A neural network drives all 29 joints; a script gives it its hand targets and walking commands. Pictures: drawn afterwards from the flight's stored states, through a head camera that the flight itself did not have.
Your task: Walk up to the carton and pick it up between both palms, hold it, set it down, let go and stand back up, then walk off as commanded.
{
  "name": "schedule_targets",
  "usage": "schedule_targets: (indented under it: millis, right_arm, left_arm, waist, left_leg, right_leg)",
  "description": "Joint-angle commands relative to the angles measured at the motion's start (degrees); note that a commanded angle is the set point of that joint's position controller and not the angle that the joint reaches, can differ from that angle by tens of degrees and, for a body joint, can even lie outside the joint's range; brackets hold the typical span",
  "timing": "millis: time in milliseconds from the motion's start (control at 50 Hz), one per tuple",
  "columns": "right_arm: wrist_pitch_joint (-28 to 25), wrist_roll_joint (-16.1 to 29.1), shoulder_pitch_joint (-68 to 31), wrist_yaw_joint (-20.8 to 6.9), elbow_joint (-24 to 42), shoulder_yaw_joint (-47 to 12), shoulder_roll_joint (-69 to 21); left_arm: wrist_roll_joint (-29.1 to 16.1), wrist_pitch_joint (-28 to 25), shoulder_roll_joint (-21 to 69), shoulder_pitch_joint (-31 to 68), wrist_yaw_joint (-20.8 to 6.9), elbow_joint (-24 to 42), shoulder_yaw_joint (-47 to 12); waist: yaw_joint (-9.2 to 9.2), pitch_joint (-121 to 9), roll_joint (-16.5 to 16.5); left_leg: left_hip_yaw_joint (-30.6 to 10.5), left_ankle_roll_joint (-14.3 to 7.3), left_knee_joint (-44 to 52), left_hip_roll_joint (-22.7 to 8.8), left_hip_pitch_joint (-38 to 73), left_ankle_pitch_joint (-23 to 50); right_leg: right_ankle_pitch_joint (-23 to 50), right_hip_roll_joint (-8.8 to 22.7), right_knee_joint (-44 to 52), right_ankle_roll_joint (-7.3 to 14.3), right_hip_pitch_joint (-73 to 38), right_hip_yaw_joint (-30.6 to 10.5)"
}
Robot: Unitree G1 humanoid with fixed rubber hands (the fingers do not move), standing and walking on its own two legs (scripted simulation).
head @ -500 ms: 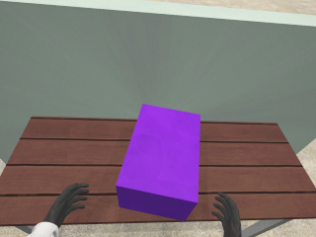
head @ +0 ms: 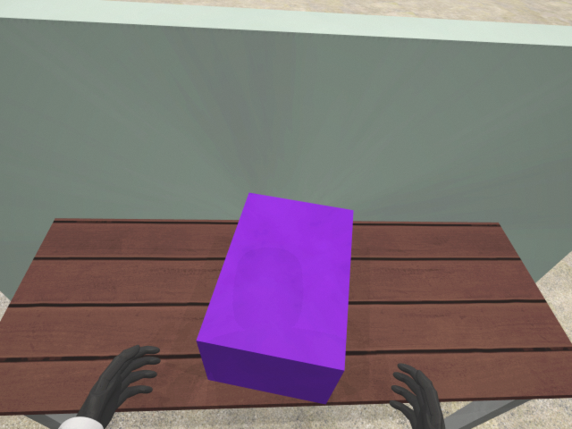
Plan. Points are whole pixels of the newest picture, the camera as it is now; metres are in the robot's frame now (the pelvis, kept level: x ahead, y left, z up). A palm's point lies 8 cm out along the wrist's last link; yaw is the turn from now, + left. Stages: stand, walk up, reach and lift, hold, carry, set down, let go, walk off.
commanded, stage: set down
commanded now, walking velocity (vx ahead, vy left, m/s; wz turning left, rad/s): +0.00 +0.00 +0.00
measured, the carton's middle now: (284, 290) +0.40 -0.02 -0.11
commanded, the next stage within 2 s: let go in 1.06 s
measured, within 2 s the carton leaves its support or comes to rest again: neither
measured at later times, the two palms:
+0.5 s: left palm (101, 417) +0.20 +0.24 -0.06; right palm out of the picture +0.13 -0.19 -0.05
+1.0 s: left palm (116, 422) +0.19 +0.22 -0.06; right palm out of the picture +0.15 -0.22 -0.06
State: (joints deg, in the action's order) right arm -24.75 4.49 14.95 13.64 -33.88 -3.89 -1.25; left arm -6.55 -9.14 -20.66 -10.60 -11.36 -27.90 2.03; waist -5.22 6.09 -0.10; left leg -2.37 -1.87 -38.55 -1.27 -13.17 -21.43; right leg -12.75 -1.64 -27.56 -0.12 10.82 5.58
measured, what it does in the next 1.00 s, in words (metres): stands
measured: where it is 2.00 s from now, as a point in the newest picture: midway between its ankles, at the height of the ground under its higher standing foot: outside the picture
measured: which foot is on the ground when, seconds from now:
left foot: down 0.00-1.00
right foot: down 0.00-1.00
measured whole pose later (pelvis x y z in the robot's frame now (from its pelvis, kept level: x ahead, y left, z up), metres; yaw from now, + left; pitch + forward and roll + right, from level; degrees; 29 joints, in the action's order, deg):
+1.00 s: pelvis +0.01 -0.02 +0.01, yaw +0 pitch -5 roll -2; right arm -15.3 2.0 13.8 5.4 -34.5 -1.3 3.8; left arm -6.6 0.9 -17.7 -12.1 -7.0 -28.9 2.0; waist -5.2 6.1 -0.1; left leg -2.4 -0.4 -32.9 -0.6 -8.1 -19.4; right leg -13.9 -0.8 -27.3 0.4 8.1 5.6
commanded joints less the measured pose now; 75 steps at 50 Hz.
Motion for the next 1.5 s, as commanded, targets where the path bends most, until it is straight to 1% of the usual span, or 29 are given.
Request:
schedule_targets:
  millis: [0,20,80,120,140,180,200,260,300,320,340,380,520,540,620,660,680,780,820,860,1020,1040,1060,1120,1200,1260,1300,1420,1480]
  right_arm:
    - [-1.28,-0.93,-5.03,-1.32,9.01,3.65,4.35]
    - [-1.16,-0.63,-3.30,-0.84,10.51,3.21,2.76]
    - [-0.90,-0.69,-2.21,-0.83,9.74,2.31,3.12]
    - [-1.49,-0.11,-1.25,-2.11,7.39,3.13,5.61]
    - [-1.58,-0.27,-1.00,-1.96,8.78,2.76,4.25]
    - [-1.73,-0.11,1.42,-2.10,7.72,2.05,4.83]
    - [-2.16,-0.28,1.36,-1.56,9.83,1.74,3.20]
    - [-1.63,-0.26,1.74,-2.28,6.82,2.40,4.69]
    - [-2.02,-0.12,2.63,-2.50,9.45,2.55,4.77]
    - [-1.47,-0.52,1.31,-2.84,6.96,3.26,5.52]
    - [-1.56,-0.39,1.62,-2.42,10.91,2.02,4.35]
    - [-0.66,-0.89,-0.43,-3.33,8.68,3.46,5.52]
    - [2.99,-1.62,-5.06,-5.96,7.85,5.44,7.54]
    - [3.12,-1.96,-3.54,-5.86,8.17,5.38,6.38]
    - [5.60,-2.96,-6.41,-7.49,4.41,6.56,8.84]
    - [5.65,-2.61,-4.16,-6.12,12.06,5.28,6.08]
    - [6.60,-3.83,-4.83,-6.93,7.43,6.14,6.88]
    - [6.83,-3.56,-7.01,-8.11,7.17,7.12,9.04]
    - [7.44,-4.19,-6.72,-8.18,5.74,7.65,9.64]
    - [7.43,-4.20,-6.10,-8.08,7.14,6.62,8.38]
    - [8.10,-4.93,-6.89,-9.71,3.61,7.34,10.96]
    - [8.04,-4.64,-5.85,-9.14,5.64,6.30,9.68]
    - [8.17,-4.87,-5.71,-9.66,3.93,6.49,10.99]
    - [8.36,-5.41,-6.24,-9.37,5.08,6.64,10.64]
    - [9.43,-5.30,-7.86,-10.67,2.80,7.55,11.81]
    - [8.82,-6.14,-6.05,-10.76,5.34,7.46,11.81]
    - [8.99,-5.77,-6.40,-11.38,4.23,8.00,13.11]
    - [9.13,-6.44,-5.42,-12.02,4.10,8.29,13.60]
    - [8.78,-5.98,-5.34,-12.70,3.05,7.73,14.29]
  left_arm:
    - [-4.58,-0.50,-7.64,6.80,1.59,5.87,-1.71]
    - [-5.36,-1.36,-9.16,7.11,0.90,4.08,-0.55]
    - [-5.05,-0.83,-9.15,6.06,0.50,4.40,-0.29]
    - [-3.30,0.46,-6.55,3.20,1.76,6.61,-0.71]
    - [-3.66,0.49,-7.41,3.21,1.17,5.54,-0.15]
    - [-3.31,0.64,-7.00,1.10,0.91,5.04,-0.09]
    - [-4.16,-0.13,-8.34,1.49,0.41,5.52,0.67]
    - [-2.71,1.23,-6.72,0.83,0.80,6.25,0.30]
    - [-3.11,1.29,-6.95,-0.32,0.95,7.64,0.67]
    - [-2.92,1.81,-6.39,0.32,0.71,4.24,0.19]
    - [-3.72,0.98,-7.79,0.48,0.38,6.21,0.98]
    - [-3.33,1.72,-6.81,2.82,1.45,7.00,0.18]
    - [-2.34,4.97,-4.77,5.31,3.30,5.14,-1.23]
    - [-2.37,4.68,-4.35,4.65,3.24,4.46,-0.84]
    - [-1.55,6.75,-2.13,5.90,4.03,0.50,-1.87]
    - [-3.70,5.27,-5.39,6.12,3.66,4.90,-0.90]
    - [-2.73,5.97,-3.16,6.60,4.15,2.70,-1.66]
    - [-1.70,6.81,-2.06,6.30,5.78,6.48,-1.75]
    - [-1.39,7.77,-1.66,6.39,5.65,4.23,-2.26]
    - [-1.26,7.82,-2.11,5.35,5.44,4.27,-1.59]
    - [1.34,9.41,0.14,4.45,7.03,3.93,-0.86]
    - [1.02,9.01,-1.37,3.69,6.64,5.24,-0.26]
    - [1.52,9.49,-0.45,3.69,6.98,3.34,-0.14]
    - [1.02,9.70,-0.71,3.70,6.98,3.20,-0.35]
    - [2.21,10.95,1.13,4.47,8.10,3.10,-1.31]
    - [1.56,10.64,0.00,2.84,8.02,2.97,-1.01]
    - [2.32,11.12,1.02,2.58,8.69,4.89,-0.89]
    - [3.07,11.75,0.91,1.43,9.49,6.49,-1.18]
    - [3.76,11.82,1.13,-0.06,9.85,6.38,-0.62]
  waist:
    - [6.76,-6.71,8.99]
    - [6.26,-6.32,5.65]
    - [6.12,-5.67,4.64]
    - [7.37,-7.30,9.20]
    - [7.17,-7.21,6.60]
    - [6.60,-6.60,7.15]
    - [6.73,-7.37,5.04]
    - [6.52,-5.71,8.36]
    - [6.48,-6.80,7.25]
    - [6.09,-4.96,6.92]
    - [7.08,-6.08,4.52]
    - [5.81,-6.08,6.17]
    - [5.99,-3.39,9.69]
    - [5.90,-3.05,8.01]
    - [6.12,-1.51,8.63]
    - [5.17,-4.09,4.68]
    - [4.79,-2.83,6.33]
    - [5.66,-5.23,8.69]
    - [4.28,-4.40,7.17]
    - [5.11,-5.20,5.36]
    - [5.75,-4.64,7.02]
    - [5.59,-5.47,4.48]
    - [5.95,-5.72,5.86]
    - [5.54,-6.24,3.43]
    - [5.87,-4.09,6.42]
    - [5.52,-5.86,3.09]
    - [6.17,-6.63,5.14]
    - [6.35,-6.62,4.83]
    - [6.62,-7.05,5.25]
  left_leg:
    - [1.76,4.59,16.59,-1.23,-5.31,7.92]
    - [2.17,3.65,15.66,-0.48,-5.88,6.77]
    - [2.70,4.05,15.11,0.41,-2.97,9.98]
    - [2.37,5.83,14.56,-0.06,0.43,18.42]
    - [2.84,5.25,13.65,0.32,1.06,17.69]
    - [2.95,5.64,13.43,0.59,3.24,21.60]
    - [3.18,5.14,12.74,0.88,2.92,21.07]
    - [2.71,6.26,13.77,0.54,4.70,23.85]
    - [2.94,5.83,13.45,0.64,4.87,25.53]
    - [2.80,5.69,13.24,0.69,3.62,22.65]
    - [3.29,5.26,13.64,1.35,3.79,22.09]
    - [3.05,5.34,14.41,0.68,3.62,21.11]
    - [3.44,5.34,17.25,0.31,0.76,16.70]
    - [3.33,4.97,17.66,0.09,0.38,15.76]
    - [3.07,5.07,19.18,-0.40,-0.88,11.75]
    - [3.41,3.29,18.47,0.33,-3.66,9.52]
    - [3.00,4.04,19.24,-0.21,-3.18,9.33]
    - [3.67,5.06,19.36,0.11,-1.02,14.08]
    - [3.59,5.03,19.01,0.12,-0.15,14.27]
    - [4.14,4.50,18.27,0.79,0.37,15.49]
    - [4.56,5.12,18.72,0.67,1.89,18.01]
    - [5.09,4.52,17.88,1.36,1.52,17.94]
    - [5.22,4.86,18.25,1.39,1.84,18.53]
    - [5.18,4.26,18.08,1.35,1.44,17.03]
    - [5.09,4.70,19.03,0.62,0.05,14.57]
    - [5.40,3.95,18.83,1.09,0.19,15.67]
    - [5.49,4.46,19.23,0.95,0.92,18.09]
    - [6.19,4.58,19.19,1.08,1.15,17.92]
    - [5.86,4.93,18.50,1.18,3.17,22.87]
  right_leg:
    - [1.72,-0.33,2.09,2.77,-12.36,-4.08]
    - [1.55,0.59,2.57,2.20,-13.07,-5.24]
    - [2.76,0.86,3.60,2.01,-11.71,-5.54]
    - [6.39,-0.17,2.84,2.80,-11.03,-4.70]
    - [6.34,0.39,3.92,2.52,-9.83,-5.02]
    - [8.99,0.24,4.03,2.28,-9.67,-5.13]
    - [9.15,0.86,4.31,2.05,-10.55,-5.51]
    - [10.50,0.19,4.28,2.17,-9.60,-4.37]
    - [11.60,0.25,4.52,2.18,-10.29,-4.89]
    - [9.45,0.24,4.83,2.44,-8.65,-4.85]
    - [9.06,0.50,4.71,2.05,-10.14,-5.05]
    - [7.42,0.10,4.52,2.39,-9.26,-4.78]
    - [1.96,-0.23,4.00,3.39,-9.72,-3.75]
    - [2.02,-0.17,4.10,3.28,-10.75,-3.38]
    - [-0.63,-0.49,4.66,3.70,-8.88,-3.11]
    - [1.59,1.04,4.15,2.36,-13.26,-4.43]
    - [0.88,0.59,3.93,2.52,-12.54,-3.31]
    - [2.74,-0.27,3.94,2.80,-10.80,-3.22]
    - [3.00,0.04,4.51,2.75,-9.64,-3.18]
    - [5.12,0.36,4.42,2.13,-10.03,-3.62]
    - [4.89,-0.07,4.71,2.19,-7.81,-3.46]
    - [7.03,0.73,4.98,1.39,-8.95,-4.09]
    - [6.66,0.61,4.89,1.44,-8.44,-3.91]
    - [6.82,1.07,5.39,1.02,-8.40,-4.20]
    - [3.79,0.68,4.97,1.84,-7.04,-3.74]
    - [6.00,0.95,5.00,1.18,-7.55,-4.12]
    - [7.29,0.20,4.66,1.50,-8.50,-3.63]
    - [7.46,0.27,4.58,1.43,-8.29,-3.74]
    - [10.32,-0.21,4.52,1.39,-7.61,-3.78]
